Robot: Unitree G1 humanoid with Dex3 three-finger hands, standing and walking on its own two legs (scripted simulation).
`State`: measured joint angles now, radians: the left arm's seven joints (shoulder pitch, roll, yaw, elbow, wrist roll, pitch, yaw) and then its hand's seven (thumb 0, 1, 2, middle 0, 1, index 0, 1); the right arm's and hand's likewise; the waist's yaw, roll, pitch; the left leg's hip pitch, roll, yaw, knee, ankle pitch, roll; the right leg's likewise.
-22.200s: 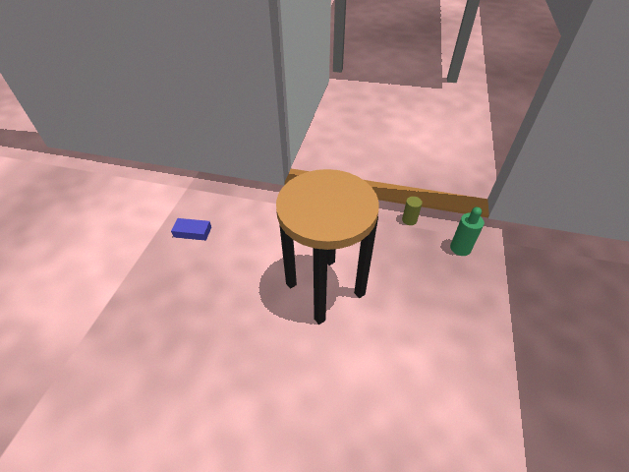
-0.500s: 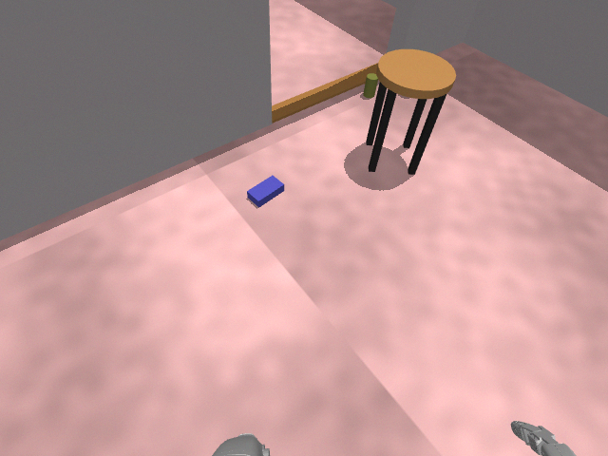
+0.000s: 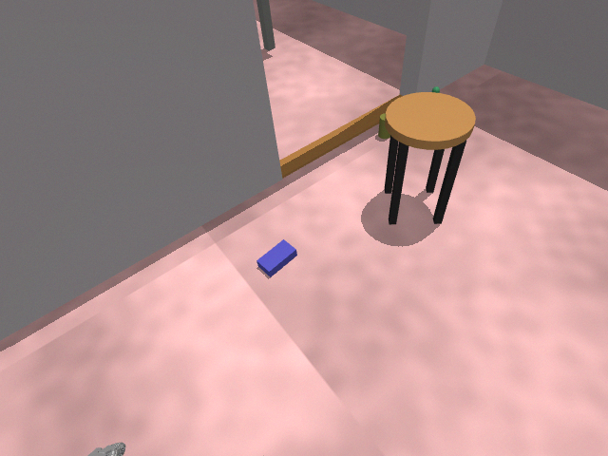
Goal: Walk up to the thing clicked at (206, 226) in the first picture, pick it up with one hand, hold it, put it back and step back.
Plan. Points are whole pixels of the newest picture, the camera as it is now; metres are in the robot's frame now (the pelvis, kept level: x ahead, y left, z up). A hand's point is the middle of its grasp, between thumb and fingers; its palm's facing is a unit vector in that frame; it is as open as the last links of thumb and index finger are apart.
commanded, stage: walk up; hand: left
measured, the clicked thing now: (277, 257) +0.93 +0.21 -0.74
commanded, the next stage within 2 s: none
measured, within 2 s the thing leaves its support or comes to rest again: neither
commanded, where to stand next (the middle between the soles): +0.58 +0.05 m, yaw +0 degrees
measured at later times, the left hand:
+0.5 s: hand (125, 395) +0.24 +0.34 -0.15, palm faces -0.04 -0.95 -0.31, open 7.4 cm
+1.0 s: hand (182, 260) +0.48 +0.28 -0.11, palm faces -0.05 -0.92 -0.38, open 7.4 cm
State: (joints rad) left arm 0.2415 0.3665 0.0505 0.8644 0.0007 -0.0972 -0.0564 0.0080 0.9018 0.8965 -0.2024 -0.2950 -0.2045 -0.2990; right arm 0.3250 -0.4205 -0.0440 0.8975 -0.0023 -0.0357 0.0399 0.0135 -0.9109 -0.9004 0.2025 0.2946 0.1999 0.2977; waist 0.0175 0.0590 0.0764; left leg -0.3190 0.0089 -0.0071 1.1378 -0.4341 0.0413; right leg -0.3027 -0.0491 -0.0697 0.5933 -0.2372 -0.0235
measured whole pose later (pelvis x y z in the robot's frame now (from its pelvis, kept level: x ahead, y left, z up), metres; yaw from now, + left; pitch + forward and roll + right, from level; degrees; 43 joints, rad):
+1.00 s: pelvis +0.37 +0.03 +0.00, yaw -2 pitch -3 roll +2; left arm 0.21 0.36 0.04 0.83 0.00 -0.08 -0.04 0.01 0.90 0.90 -0.20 -0.30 -0.21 -0.30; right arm 0.34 -0.40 -0.03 0.86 -0.01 -0.03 0.03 0.01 -0.91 -0.90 0.20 0.29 0.20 0.30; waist -0.01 0.03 0.11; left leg -0.31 0.01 0.03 1.04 -0.47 0.04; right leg -0.29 -0.03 -0.05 0.56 -0.21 -0.04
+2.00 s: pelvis +0.51 +0.05 +0.01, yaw -2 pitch -3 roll +0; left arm 0.12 0.34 0.00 1.03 0.01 -0.02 -0.02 0.01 0.90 0.90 -0.20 -0.30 -0.20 -0.30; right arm 0.16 -0.35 0.01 1.05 -0.01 -0.01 0.02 0.01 -0.91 -0.90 0.20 0.29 0.20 0.30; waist 0.00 0.02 0.06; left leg -0.23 0.03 0.05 0.49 -0.21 -0.01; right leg -0.23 -0.04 -0.02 0.51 -0.23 0.01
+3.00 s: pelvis +0.53 +0.05 +0.02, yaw -1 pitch -2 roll +0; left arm 0.10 0.33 0.01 1.16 0.02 -0.01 -0.01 0.01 0.90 0.90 -0.20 -0.30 -0.20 -0.30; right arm 0.09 -0.35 0.00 1.16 -0.01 -0.01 0.01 0.01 -0.91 -0.90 0.20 0.29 0.20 0.30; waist 0.00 0.01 0.04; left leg -0.13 0.03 0.04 0.33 -0.16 -0.01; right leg -0.11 -0.03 -0.04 0.31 -0.16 0.02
